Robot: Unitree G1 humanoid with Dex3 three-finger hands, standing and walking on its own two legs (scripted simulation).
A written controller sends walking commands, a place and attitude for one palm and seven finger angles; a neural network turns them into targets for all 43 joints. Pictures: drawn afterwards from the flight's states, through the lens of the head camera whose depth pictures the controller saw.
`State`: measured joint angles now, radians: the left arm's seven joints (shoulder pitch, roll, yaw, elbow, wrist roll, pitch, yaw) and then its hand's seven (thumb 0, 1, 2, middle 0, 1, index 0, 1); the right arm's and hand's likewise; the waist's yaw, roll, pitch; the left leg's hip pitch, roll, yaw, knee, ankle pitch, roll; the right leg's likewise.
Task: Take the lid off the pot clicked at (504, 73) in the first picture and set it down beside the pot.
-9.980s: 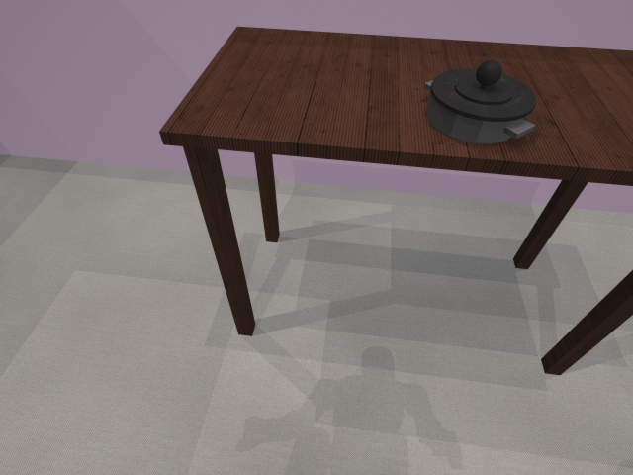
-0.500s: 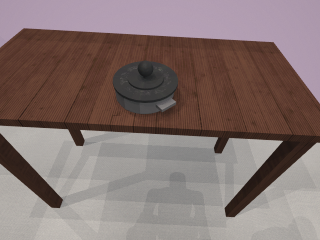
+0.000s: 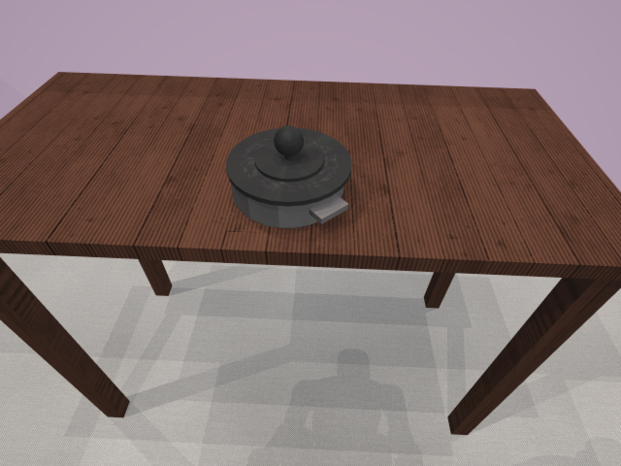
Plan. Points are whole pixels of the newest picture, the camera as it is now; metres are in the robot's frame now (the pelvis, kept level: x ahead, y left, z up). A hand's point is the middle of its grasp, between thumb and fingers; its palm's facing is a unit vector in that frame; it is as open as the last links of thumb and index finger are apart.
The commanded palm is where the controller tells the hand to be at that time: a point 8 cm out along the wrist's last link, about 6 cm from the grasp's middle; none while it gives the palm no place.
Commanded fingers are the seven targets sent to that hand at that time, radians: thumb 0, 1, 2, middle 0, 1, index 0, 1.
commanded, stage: look again from close up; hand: left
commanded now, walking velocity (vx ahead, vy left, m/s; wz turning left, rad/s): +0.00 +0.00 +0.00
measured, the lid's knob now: (288, 141) +0.51 +0.07 +0.18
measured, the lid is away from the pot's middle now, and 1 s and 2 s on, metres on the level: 0.00 0.00 0.00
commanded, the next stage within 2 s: lift the closed hand beside the body in 0.44 s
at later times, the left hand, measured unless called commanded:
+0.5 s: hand out of the picture +0.01 +0.17 -0.18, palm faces +0.01 -0.99 -0.16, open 7.4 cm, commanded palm none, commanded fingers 0.00 0.90 0.90 -0.20 -0.30 -0.20 -0.30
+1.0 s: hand out of the picture +0.11 +0.19 +0.03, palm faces +0.28 -0.91 -0.30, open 3.9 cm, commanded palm +0.07 +0.23 +0.08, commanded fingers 0.00 0.90 0.90 -1.26 -1.45 -1.26 -1.45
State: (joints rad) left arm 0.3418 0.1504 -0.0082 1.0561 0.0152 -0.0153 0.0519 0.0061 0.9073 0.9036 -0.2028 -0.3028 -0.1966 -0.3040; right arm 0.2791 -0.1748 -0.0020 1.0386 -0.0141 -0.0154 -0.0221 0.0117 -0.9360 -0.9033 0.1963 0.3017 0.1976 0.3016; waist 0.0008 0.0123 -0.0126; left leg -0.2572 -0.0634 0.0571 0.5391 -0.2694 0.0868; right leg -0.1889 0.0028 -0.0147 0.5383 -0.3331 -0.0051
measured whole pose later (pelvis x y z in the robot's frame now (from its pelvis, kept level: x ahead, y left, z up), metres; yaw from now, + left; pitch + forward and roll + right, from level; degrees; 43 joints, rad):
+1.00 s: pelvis -0.02 -0.03 +0.01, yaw +2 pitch -4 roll -1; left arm 0.67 0.26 0.08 -0.20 -0.03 -0.05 0.08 0.01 0.90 0.90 -0.84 -1.00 -0.84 -1.00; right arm 0.14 -0.22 0.02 0.51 0.01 -0.17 -0.02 0.01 -0.90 -0.90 0.20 0.30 0.20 0.30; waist 0.07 0.02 -0.02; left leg -0.20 -0.04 0.01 0.46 -0.20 0.05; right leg -0.11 0.03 -0.06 0.44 -0.27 -0.04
